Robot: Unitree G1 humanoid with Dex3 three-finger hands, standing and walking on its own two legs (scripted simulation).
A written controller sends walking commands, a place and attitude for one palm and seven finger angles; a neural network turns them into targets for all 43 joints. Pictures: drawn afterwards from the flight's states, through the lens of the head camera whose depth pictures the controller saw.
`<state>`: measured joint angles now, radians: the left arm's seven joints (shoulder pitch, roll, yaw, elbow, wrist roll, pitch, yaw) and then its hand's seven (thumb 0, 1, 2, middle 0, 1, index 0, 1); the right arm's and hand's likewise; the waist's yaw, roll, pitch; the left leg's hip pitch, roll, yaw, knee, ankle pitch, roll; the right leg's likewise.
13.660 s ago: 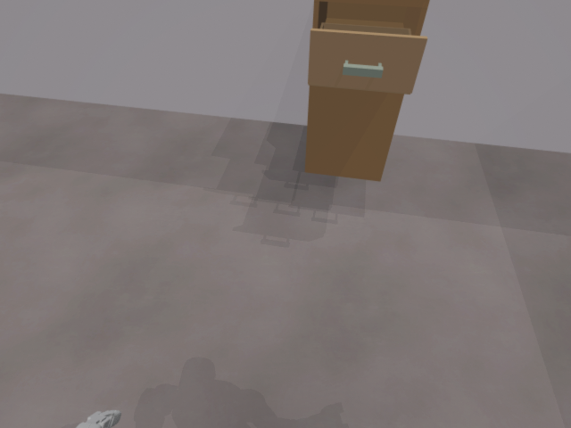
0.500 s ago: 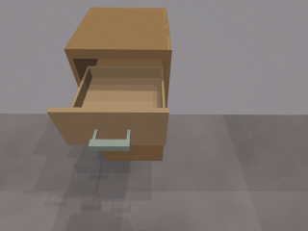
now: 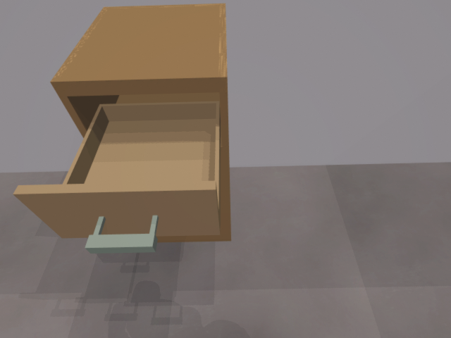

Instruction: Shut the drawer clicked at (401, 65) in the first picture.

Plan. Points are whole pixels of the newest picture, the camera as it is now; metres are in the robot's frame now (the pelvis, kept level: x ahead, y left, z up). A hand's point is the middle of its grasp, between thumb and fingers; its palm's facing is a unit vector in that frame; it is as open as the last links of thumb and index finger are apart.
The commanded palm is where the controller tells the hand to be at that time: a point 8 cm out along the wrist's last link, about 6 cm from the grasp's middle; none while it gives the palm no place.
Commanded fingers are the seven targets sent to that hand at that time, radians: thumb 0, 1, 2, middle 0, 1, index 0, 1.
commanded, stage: come to a stop and stand still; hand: left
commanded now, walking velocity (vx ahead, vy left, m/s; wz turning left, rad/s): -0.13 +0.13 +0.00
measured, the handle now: (125, 232) +0.31 +0.21 -0.01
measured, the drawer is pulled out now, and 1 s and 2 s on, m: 0.29 0.29 0.26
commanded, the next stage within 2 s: look again from close up in 0.90 s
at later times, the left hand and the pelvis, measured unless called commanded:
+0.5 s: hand out of the picture +0.03 +0.21 -0.16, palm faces +0.10 -0.97 -0.23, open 7.4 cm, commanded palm none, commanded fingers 0.00 0.90 0.90 -0.20 -0.30 -0.20 -0.30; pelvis +0.00 +0.02 +0.01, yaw +2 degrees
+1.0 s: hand out of the picture -0.02 +0.16 -0.16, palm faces +0.03 -0.98 -0.17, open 7.3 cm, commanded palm none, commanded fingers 0.00 0.90 0.90 -0.20 -0.30 -0.20 -0.30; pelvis -0.02 +0.00 +0.02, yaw +0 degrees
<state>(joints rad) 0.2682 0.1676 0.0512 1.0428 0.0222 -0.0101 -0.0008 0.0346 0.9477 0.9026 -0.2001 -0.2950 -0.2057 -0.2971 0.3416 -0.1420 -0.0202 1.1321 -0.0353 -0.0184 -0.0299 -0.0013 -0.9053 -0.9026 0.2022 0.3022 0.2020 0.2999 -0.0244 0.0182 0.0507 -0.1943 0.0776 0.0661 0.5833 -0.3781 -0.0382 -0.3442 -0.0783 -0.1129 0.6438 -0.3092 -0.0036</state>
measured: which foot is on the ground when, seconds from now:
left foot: down 0.00-0.00, up 0.02-0.34, down 0.36-1.00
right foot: down 0.00-0.36, up 0.38-0.64, down 0.66-1.00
